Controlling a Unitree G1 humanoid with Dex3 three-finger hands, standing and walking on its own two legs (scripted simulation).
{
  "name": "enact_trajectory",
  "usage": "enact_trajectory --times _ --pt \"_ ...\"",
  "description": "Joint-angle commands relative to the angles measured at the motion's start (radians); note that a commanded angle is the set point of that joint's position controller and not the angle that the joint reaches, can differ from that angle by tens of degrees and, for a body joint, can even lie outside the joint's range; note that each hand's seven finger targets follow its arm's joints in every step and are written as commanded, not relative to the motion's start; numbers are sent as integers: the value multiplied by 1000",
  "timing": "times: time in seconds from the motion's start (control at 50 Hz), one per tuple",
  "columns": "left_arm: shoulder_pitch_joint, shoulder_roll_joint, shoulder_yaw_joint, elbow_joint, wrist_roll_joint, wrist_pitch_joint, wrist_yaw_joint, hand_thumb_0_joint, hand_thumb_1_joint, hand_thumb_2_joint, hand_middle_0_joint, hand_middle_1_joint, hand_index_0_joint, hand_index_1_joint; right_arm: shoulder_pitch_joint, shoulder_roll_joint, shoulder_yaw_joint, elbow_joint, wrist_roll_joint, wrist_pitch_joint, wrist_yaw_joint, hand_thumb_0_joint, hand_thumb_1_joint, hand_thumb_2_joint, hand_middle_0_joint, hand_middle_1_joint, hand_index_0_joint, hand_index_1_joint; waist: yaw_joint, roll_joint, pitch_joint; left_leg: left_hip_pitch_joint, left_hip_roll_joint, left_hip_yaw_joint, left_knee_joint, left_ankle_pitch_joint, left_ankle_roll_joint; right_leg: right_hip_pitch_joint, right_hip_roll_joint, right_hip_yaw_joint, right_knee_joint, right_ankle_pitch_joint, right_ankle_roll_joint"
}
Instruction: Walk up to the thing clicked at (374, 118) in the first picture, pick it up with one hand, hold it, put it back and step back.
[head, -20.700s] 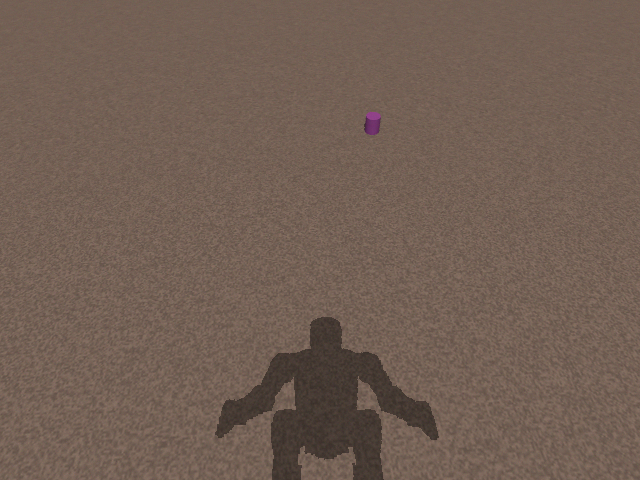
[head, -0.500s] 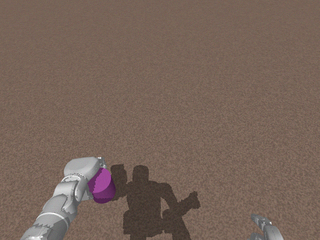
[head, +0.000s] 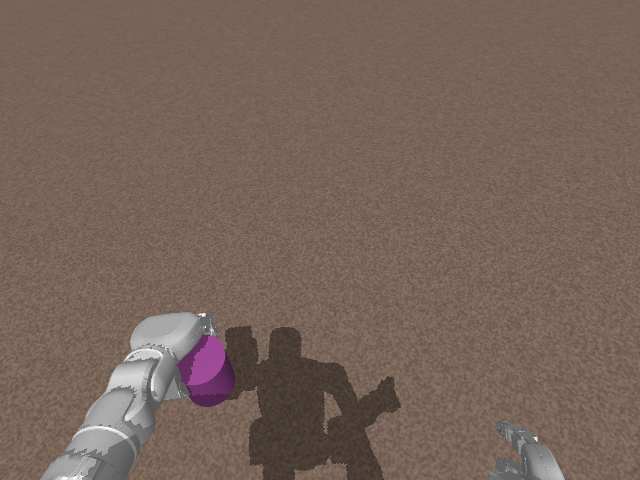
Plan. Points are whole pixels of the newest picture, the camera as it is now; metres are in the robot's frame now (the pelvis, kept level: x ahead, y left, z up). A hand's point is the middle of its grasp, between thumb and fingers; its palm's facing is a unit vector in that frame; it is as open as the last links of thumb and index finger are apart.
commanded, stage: hold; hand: left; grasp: from above
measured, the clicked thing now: (202, 362) +0.31 +0.21 -0.11
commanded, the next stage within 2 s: crouch in 0.26 s
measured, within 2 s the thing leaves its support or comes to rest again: neither
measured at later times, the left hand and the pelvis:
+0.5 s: hand (182, 363) +0.29 +0.22 -0.06, palm faces -0.47 -0.06 -0.88, open 10.2 cm; pelvis +0.01 +0.00 +0.00, yaw +0 degrees
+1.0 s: hand (220, 389) +0.32 +0.22 -0.25, palm faces -0.43 +0.05 -0.90, open 10.1 cm; pelvis -0.03 +0.00 -0.12, yaw +1 degrees
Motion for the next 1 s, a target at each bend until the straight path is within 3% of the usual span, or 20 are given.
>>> enact_trajectory --times 0.0,0.04,0.14,0.18,0.22,0.3,0.34,0.36,0.4,0.42,0.44,0.56,0.66,0.74,0.8,0.82,0.86,0.94,0.98 --pt "-419 239 129 -258 9 -13 65 0 465 839 -983 -609 -940 -656 -78 -131 -42 -126 2 -43 -14 0 -912 -907 200 300 200 300 -5 -7 -308 191 -31 -3 -44 167 15 27 43 -23 -83 158 -28" --pt "-440 265 151 -244 15 -12 80 0 478 827 -989 -611 -950 -653 -78 -132 -42 -119 1 -42 -17 0 -913 -908 200 300 199 300 -4 -14 -316 187 -35 0 -38 179 16 38 41 -22 -86 172 -24" --pt "-374 192 108 -216 6 0 89 0 511 814 -985 -633 -960 -662 -76 -131 -49 -118 3 -41 -11 0 -910 -906 200 300 200 300 -3 -23 -277 173 -35 1 -43 176 14 27 41 -26 -88 169 -27" --pt "-383 223 130 -206 7 5 89 0 500 815 -973 -636 -948 -663 -76 -134 -51 -113 2 -40 -9 0 -909 -906 200 300 200 300 6 1 -278 173 -31 -1 -48 170 9 27 43 -31 -90 154 -31" --pt "-359 181 96 -212 7 7 78 0 505 835 -992 -624 -957 -661 -80 -129 -52 -121 -1 -40 -6 0 -909 -906 200 300 200 300 -2 -21 -275 171 -31 -3 -49 158 12 32 43 -32 -94 146 -29" --pt "-355 221 124 -221 6 8 68 0 524 838 -1019 -603 -977 -647 -88 -128 -49 -125 1 -34 -9 0 -911 -907 200 300 200 300 7 -21 -292 166 -38 1 -44 183 18 61 37 -24 -95 176 -24" --pt "-350 203 109 -217 6 7 62 0 595 883 -1021 -676 -1012 -687 -85 -127 -48 -125 1 -33 -9 0 -905 -912 201 301 201 301 3 -35 -284 168 -33 -3 -44 199 17 59 42 -29 -89 189 -25" --pt "-337 200 113 -229 9 5 64 0 539 817 -942 -628 -936 -636 -84 -126 -50 -129 2 -34 -9 0 -880 -896 200 301 201 301 6 -36 -286 169 -36 -1 -44 203 19 63 39 -28 -90 199 -24" --pt "-311 211 133 -202 13 1 72 0 514 809 -1018 -575 -977 -620 -80 -130 -51 -128 4 -31 -10 0 -900 -907 200 300 200 300 8 -47 -267 159 -37 0 -46 202 19 58 40 -27 -91 195 -26" --pt "-309 181 107 -185 15 -2 75 0 520 818 -1025 -582 -983 -629 -77 -126 -49 -123 1 -28 -9 0 -901 -907 200 300 200 300 -8 -59 -242 147 -36 -2 -45 187 19 40 41 -30 -90 183 -26" --pt "-312 182 113 -182 20 -6 82 0 525 827 -1030 -577 -984 -627 -74 -127 -52 -126 1 -28 -8 0 -900 -907 200 300 200 300 -7 -60 -233 146 -36 -1 -44 184 19 32 40 -30 -90 182 -25" --pt "-346 156 105 -75 62 -40 179 0 503 802 -1030 -517 -974 -577 -45 -131 -58 -98 -12 -19 1 0 -898 -906 200 300 200 300 -27 -74 -225 97 -38 -5 2 146 13 -47 36 -32 -50 142 -28" --pt "-460 139 91 75 108 -51 281 0 500 801 -1036 -495 -974 -562 1 -145 -70 -53 -32 -22 18 0 -899 -906 199 300 200 300 -72 -52 -265 -17 -28 -13 143 91 3 -220 38 -39 71 93 -30" --pt "-516 97 84 181 145 -70 359 0 521 810 -1035 -521 -980 -581 46 -144 -83 -35 -52 -42 32 0 -899 -905 199 300 200 300 -87 -39 -359 -222 -29 -17 351 43 -3 -407 34 -42 268 57 -34" --pt "-543 125 109 214 182 -79 415 0 571 787 -1069 -512 -1020 -566 74 -158 -92 -43 -60 -53 38 0 -902 -906 199 300 200 300 -92 9 -475 -341 -27 -18 488 7 3 -544 33 -43 409 25 -40" --pt "-582 98 91 221 191 -78 431 0 581 775 -1065 -518 -1023 -564 79 -158 -92 -43 -62 -55 38 0 -901 -904 199 300 200 300 -106 20 -506 -380 -27 -23 526 -8 4 -590 33 -47 453 12 -43" --pt "-639 165 135 223 207 -74 468 0 604 764 -1065 -537 -1034 -571 96 -168 -95 -35 -68 -59 31 0 -902 -904 199 300 200 300 -89 62 -573 -445 -26 -28 598 -13 3 -677 39 -55 542 -3 -48" --pt "-687 170 149 287 194 -44 502 0 662 776 -1095 -537 -1067 -568 105 -170 -100 -19 -81 -75 18 0 -898 -902 200 300 200 300 -106 78 -659 -595 -20 -47 729 -59 11 -840 47 -70 692 -45 -55" --pt "-655 191 171 339 192 -22 511 0 690 821 -1139 -540 -1099 -585 109 -172 -100 -14 -87 -78 14 0 -900 -904 200 300 200 300 -95 57 -693 -680 -22 -50 783 -86 15 -878 46 -71 750 -65 -55"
